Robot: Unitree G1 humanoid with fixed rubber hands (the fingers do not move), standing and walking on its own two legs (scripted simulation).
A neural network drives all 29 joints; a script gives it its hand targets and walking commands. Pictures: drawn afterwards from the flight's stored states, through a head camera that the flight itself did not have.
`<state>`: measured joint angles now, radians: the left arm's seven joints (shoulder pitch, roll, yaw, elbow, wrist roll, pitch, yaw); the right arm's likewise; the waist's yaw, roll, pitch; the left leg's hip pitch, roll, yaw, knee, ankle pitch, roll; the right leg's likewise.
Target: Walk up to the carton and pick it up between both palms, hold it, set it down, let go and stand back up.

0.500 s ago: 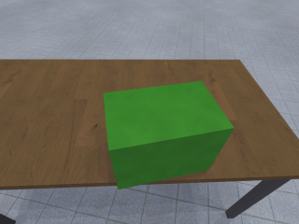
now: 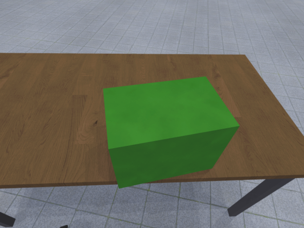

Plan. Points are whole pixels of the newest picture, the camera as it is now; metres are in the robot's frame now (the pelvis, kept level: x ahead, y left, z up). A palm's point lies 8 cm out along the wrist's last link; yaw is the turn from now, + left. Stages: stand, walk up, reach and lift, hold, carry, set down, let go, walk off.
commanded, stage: reach and lift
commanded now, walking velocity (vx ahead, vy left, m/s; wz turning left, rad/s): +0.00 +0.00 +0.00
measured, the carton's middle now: (162, 132) +0.38 -0.02 +0.04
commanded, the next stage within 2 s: none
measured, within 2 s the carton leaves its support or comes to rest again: neither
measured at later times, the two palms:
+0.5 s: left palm out of the picture +0.13 +0.22 -0.05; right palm out of the picture +0.12 -0.27 -0.05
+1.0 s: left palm (64, 223) +0.15 +0.20 -0.01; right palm out of the picture +0.14 -0.28 -0.01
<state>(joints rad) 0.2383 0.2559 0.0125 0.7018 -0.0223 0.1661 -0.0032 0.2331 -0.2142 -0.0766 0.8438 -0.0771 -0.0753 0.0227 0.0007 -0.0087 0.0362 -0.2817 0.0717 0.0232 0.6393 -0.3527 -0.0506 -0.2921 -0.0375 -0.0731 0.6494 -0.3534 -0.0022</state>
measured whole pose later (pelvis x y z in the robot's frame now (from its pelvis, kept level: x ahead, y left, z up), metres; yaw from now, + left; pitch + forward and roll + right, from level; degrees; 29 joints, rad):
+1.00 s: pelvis +0.00 +0.00 +0.02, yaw -3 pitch -1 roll +0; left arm 0.40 0.08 -0.02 0.14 -0.03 0.09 0.16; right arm 0.29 -0.40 -0.05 0.56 0.26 -0.19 0.25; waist 0.04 -0.01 -0.01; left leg -0.11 0.08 0.08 0.35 -0.21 -0.05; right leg -0.15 -0.01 -0.03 0.36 -0.19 -0.01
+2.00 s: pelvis -0.02 -0.01 +0.02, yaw -4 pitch +1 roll +0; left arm 0.14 0.10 0.07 -0.09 -0.10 0.27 0.20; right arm -0.04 -0.54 -0.03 0.45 0.45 -0.05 0.27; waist 0.05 0.00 -0.02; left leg -0.17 0.09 0.09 0.32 -0.16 -0.06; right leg -0.22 0.01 -0.02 0.36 -0.16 -0.02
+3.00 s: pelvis -0.02 -0.01 +0.02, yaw -3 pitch +5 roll +0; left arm -0.37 0.20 0.20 -0.11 -0.20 0.77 0.19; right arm -0.64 -0.65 0.01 0.59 0.49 0.31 0.20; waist 0.10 0.02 -0.05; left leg -0.26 0.10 0.07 0.33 -0.16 -0.07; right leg -0.29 0.02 -0.03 0.34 -0.14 -0.02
